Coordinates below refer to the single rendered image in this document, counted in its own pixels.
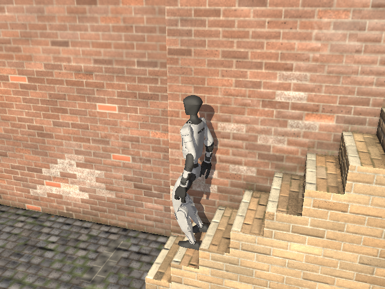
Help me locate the stairs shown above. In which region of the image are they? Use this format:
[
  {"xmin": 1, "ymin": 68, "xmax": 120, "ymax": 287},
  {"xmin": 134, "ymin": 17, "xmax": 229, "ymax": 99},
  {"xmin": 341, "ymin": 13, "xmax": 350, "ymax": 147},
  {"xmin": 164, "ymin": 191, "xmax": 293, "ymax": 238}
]
[{"xmin": 145, "ymin": 108, "xmax": 385, "ymax": 289}]

